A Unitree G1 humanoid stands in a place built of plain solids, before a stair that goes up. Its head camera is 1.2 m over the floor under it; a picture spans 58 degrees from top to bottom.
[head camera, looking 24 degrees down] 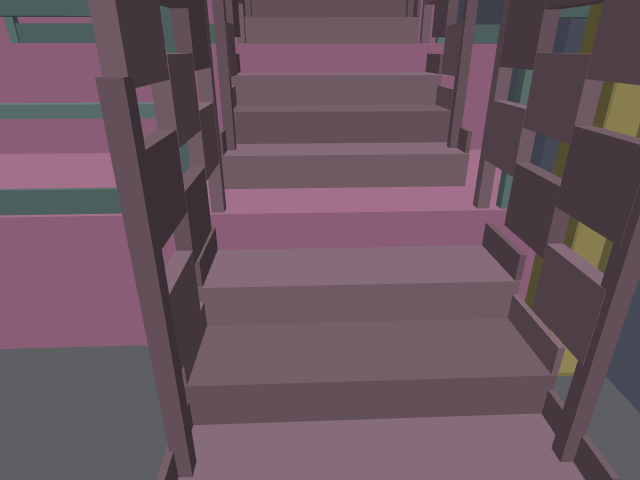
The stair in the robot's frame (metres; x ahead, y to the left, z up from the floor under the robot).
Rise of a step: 0.15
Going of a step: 0.30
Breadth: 1.12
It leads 2 degrees to the left of straight ahead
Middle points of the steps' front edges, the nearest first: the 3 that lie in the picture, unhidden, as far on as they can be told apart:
0.99 -0.15 0.31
1.29 -0.14 0.46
1.59 -0.13 0.61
